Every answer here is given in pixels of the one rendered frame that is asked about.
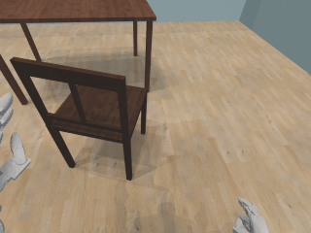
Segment table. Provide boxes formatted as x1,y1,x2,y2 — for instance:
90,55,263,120
0,0,156,105

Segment robot left hand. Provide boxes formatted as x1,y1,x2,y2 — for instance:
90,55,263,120
0,92,31,192

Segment chair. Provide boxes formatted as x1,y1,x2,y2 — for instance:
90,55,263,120
10,57,148,181

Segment robot right hand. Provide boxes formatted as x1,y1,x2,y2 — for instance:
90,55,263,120
232,197,270,233

